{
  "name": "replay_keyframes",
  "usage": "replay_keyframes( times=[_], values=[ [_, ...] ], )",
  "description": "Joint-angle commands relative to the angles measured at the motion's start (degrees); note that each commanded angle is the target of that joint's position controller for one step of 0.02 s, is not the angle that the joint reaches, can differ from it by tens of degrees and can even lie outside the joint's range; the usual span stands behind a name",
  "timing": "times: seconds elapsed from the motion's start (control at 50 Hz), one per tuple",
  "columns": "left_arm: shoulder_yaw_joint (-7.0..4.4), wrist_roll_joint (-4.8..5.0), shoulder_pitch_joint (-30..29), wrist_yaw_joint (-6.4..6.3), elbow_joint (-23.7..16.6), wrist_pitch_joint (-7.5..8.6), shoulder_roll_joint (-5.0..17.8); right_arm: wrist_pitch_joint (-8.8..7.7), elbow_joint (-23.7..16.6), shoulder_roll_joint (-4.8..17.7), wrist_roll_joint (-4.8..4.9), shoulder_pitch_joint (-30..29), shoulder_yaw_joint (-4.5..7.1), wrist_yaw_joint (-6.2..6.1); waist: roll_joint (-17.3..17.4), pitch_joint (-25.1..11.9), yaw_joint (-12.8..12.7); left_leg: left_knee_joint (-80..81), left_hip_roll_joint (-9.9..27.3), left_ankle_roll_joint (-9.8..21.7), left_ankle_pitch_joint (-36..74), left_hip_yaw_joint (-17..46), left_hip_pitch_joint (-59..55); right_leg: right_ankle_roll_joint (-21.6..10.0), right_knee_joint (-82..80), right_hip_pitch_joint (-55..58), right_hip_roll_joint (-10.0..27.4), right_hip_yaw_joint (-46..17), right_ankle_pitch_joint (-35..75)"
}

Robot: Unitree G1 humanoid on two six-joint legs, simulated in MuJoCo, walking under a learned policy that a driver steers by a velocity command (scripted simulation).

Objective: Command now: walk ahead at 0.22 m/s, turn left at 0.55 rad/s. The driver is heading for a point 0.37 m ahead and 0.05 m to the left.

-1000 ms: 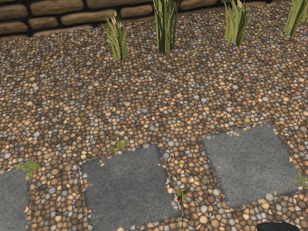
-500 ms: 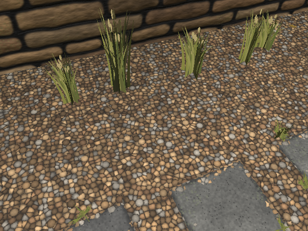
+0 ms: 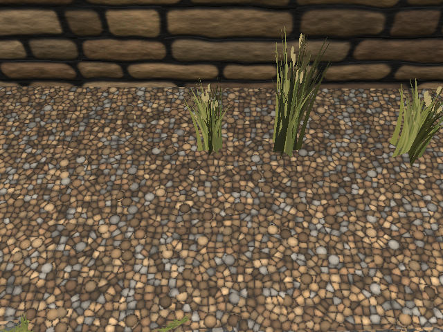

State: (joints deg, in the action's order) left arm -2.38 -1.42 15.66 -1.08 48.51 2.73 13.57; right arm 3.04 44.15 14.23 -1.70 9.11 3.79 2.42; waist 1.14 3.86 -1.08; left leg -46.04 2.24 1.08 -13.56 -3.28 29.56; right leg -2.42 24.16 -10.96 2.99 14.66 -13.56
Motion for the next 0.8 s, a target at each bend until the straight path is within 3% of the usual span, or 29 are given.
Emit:
replay_keyframes(
  times=[0.02, 0.06, 0.1, 0.12, 0.14, 0.16, 0.18, 0.2, 0.22, 0.26, 0.32, 0.42, 0.46, 0.52, 0.56, 0.58, 0.6, 0.62, 0.64, 0.66, 0.68, 0.7, 0.72, 0.76, 0.8],
  values=[
    [-2.82, -0.52, 0.21, 0.52, -3.95, 0.03, 10.36, 0.05, -5.21, 4.04, -0.07, -1.71, 0.62, 0.68, -8.74, -5.70, -0.73, 3.58, 0.21, 1.54, -5.13, -1.43, -6.24, -7.49, -8.63, 0.73, 17.22, -9.40, 3.90],
    [-3.38, -0.68, 0.78, 0.67, -3.96, -0.40, 11.44, -0.30, -6.54, 4.69, -0.18, -3.37, 0.84, 1.06, -7.93, -3.62, -1.46, 7.30, -0.13, 2.82, -9.82, -2.17, -6.80, -7.03, -9.37, 1.43, 18.41, -11.19, -8.20],
    [-3.62, -0.18, 0.41, 0.73, -3.79, -1.16, 11.67, -1.57, -5.36, 4.26, -0.66, 1.12, 0.99, 1.01, -4.64, -3.31, 1.03, 15.95, -2.53, 4.59, -8.51, -3.89, -14.97, -4.90, -3.12, -1.17, 17.00, -8.28, -10.30],
    [-3.10, -0.37, 0.87, 0.85, -3.85, -1.55, 9.61, -2.57, -2.50, 6.00, -1.00, 8.55, 1.85, 0.47, 1.54, -5.85, 3.72, 21.00, -2.36, 6.26, -10.97, 0.14, -24.32, -2.85, 8.63, -5.82, 13.56, -4.33, -9.34],
    [-1.51, 0.12, -2.67, 1.61, -8.28, -1.35, 4.29, -3.25, -1.58, 13.33, -0.79, 15.07, 3.89, -0.55, 19.79, -7.17, 6.96, 31.37, 13.01, 13.30, -22.86, 27.61, -35.49, 1.96, 30.88, -24.32, 3.62, 2.96, -16.36],
    [-2.02, -2.10, -6.92, 1.84, -10.12, -1.43, 6.79, -3.34, -2.05, 15.15, 0.72, 15.85, 4.04, -0.99, 14.80, -2.53, 7.63, 37.01, 19.20, 18.50, -21.05, 43.68, -34.78, 3.10, 39.36, -37.77, -2.40, -8.23, -23.82],
    [-2.43, -1.64, -7.98, 2.41, -10.13, -1.20, 8.08, -3.06, -1.83, 12.25, 1.04, 15.27, 3.24, -1.46, 7.07, -0.30, 7.00, 34.93, 17.91, 18.25, -14.55, 36.30, -33.31, 2.89, 41.19, -38.31, 0.99, -13.26, -18.89],
    [-2.25, -0.26, -7.23, 3.02, -9.56, -0.48, 7.55, -3.14, -1.97, 10.38, 0.99, 12.81, 2.51, -1.74, 5.23, 0.31, 4.63, 34.62, 14.90, 16.40, -8.66, 30.41, -30.18, 2.76, 38.98, -35.59, 2.27, -14.35, -12.01],
    [-2.38, -0.16, -6.51, 3.16, -8.93, 0.00, 7.79, -3.40, -2.57, 9.40, 1.18, 10.17, 2.17, -2.00, 3.92, 0.34, 2.97, 35.27, 11.50, 14.49, -3.41, 25.82, -28.91, 2.84, 36.05, -32.99, 2.71, -14.61, -7.59],
    [-2.42, -1.40, -3.95, 3.07, -7.34, -0.53, 7.86, -4.59, -3.24, 7.99, 1.45, 7.91, 1.59, -2.12, 4.00, -2.46, 1.31, 34.65, 7.98, 13.28, 10.57, 20.58, -28.99, 3.79, 34.92, -28.75, 1.87, -14.00, -2.50],
    [-2.05, -1.12, -5.63, 2.92, -8.07, -1.54, 6.47, -5.82, -2.18, 9.28, 1.71, 10.85, 1.94, -1.81, 1.96, -3.46, 1.31, 34.08, 6.89, 13.73, 17.34, 18.61, -28.76, 5.12, 31.84, -28.44, 0.99, -13.74, -0.10],
    [-0.98, -0.72, -13.61, 3.32, -10.64, -1.49, 4.93, -6.11, -0.65, 9.60, 1.28, 14.78, 1.97, -2.09, 3.93, -0.88, 4.29, 34.87, 6.31, 12.90, 12.98, 18.19, -28.52, 5.76, 18.65, -28.63, 0.58, -13.50, 6.75],
    [-0.69, -0.47, -15.32, 3.27, -11.30, -0.90, 4.46, -6.21, 0.37, 9.36, 1.09, 16.14, 1.70, -2.27, 3.96, -0.04, 5.01, 31.44, 6.22, 11.49, 26.69, 16.29, -27.94, 4.63, 14.23, -24.83, -0.60, -12.56, 8.08],
    [-0.84, -0.22, -11.91, 2.62, -10.61, 0.06, 5.23, -6.14, 0.89, 9.75, 1.02, 15.16, 1.53, -2.62, 4.73, -1.95, 3.50, 25.69, 6.24, 8.09, 39.46, 15.42, -26.16, 1.76, 10.55, -14.74, -2.76, -12.27, 8.21],
    [-1.57, -0.52, -3.90, 1.75, -7.91, 0.83, 6.67, -6.34, 0.90, 10.27, 1.47, 12.83, 1.52, -2.95, 3.66, -4.57, -0.43, 17.68, 4.07, 5.74, 44.44, 15.14, -26.53, -0.17, 3.97, -4.77, -4.90, -11.70, 11.05],
    [-1.89, -1.08, 1.26, 1.21, -6.49, 1.73, 7.81, -6.63, 0.88, 9.36, 1.86, 12.53, 1.16, -2.94, 1.51, -7.75, -2.85, 9.33, 1.02, 4.44, 39.50, 13.51, -24.19, -1.20, 0.66, 3.76, -2.30, -13.27, 18.34],
    [-2.27, -1.88, 8.05, 0.59, -6.47, 2.36, 11.72, -6.79, -0.91, 5.82, 2.10, 14.13, 0.11, -3.09, -6.05, -15.55, -4.24, -5.41, -2.87, 2.79, 16.80, 10.97, -17.03, -3.60, 2.37, 15.72, 11.70, -26.60, 34.40],
    [-3.69, -0.55, 7.48, 0.83, -5.95, 1.43, 16.97, -5.79, 0.47, 3.76, 3.71, 24.64, 0.20, -3.52, -19.44, -22.14, 0.32, -20.53, -11.79, 1.33, -20.97, 8.48, -7.54, -13.50, 0.78, 22.17, 23.88, -44.78, 52.09],
    [-2.77, 1.56, 4.80, 1.40, -6.71, 0.61, 12.32, -4.59, 2.89, 7.35, 1.30, 23.57, 0.64, -4.01, -9.00, -19.09, 0.84, -24.79, -8.93, 1.71, -19.46, 12.25, -6.80, -13.18, -1.76, 15.78, 20.84, -44.13, 42.21],
    [-1.35, 1.73, -0.27, 1.40, -7.25, 0.48, 7.61, -4.19, 2.77, 6.93, 0.73, 19.04, 0.60, -3.55, -5.52, -11.83, 1.60, -23.86, -7.26, 1.41, -16.51, 11.94, -5.85, -11.66, -3.66, 8.96, 17.62, -36.77, 34.15],
    [-0.33, 1.23, -3.59, 1.29, -7.49, 0.29, 4.81, -3.93, 2.42, 5.99, 0.64, 16.26, 0.27, -3.27, -4.32, -8.46, 2.24, -20.30, -5.40, 1.01, -14.37, 11.21, -6.01, -9.70, -5.91, 4.93, 14.68, -31.83, 30.61],
    [0.24, 1.20, -4.41, 0.93, -7.01, 0.39, 3.72, -3.34, 2.21, 5.52, 0.36, 14.29, 0.14, -2.91, -6.14, -6.27, 2.41, -16.92, -4.09, 0.43, -12.87, 10.43, -7.10, -8.62, -7.55, 2.03, 12.40, -27.65, 31.58],
    [0.31, 1.03, -4.43, 0.65, -6.19, 0.50, 3.92, -2.67, 2.87, 4.93, 0.07, 15.14, -0.03, -2.65, -7.74, -6.35, 3.05, -15.36, -4.20, -0.15, -10.92, 9.11, -10.45, -8.05, -8.04, -0.69, 10.61, -24.38, 33.98],
    [0.49, 0.57, -4.07, 0.59, -4.97, 1.07, 4.28, -1.94, 3.98, 3.69, 0.43, 15.95, -0.50, -2.57, -7.68, -7.97, 3.89, -10.28, -4.36, -0.90, -9.86, 7.72, -14.39, -8.18, -7.77, -2.29, 9.34, -20.88, 37.54],
    [0.61, 0.27, -4.06, 0.57, -3.99, 1.07, 4.79, -1.40, 4.52, 2.77, 0.46, 14.24, -1.11, -2.81, -8.17, -8.11, 3.70, -2.43, -3.68, -1.35, -10.19, 6.12, -15.46, -8.49, -7.98, -2.42, 8.78, -19.68, 33.12]
  ],
)
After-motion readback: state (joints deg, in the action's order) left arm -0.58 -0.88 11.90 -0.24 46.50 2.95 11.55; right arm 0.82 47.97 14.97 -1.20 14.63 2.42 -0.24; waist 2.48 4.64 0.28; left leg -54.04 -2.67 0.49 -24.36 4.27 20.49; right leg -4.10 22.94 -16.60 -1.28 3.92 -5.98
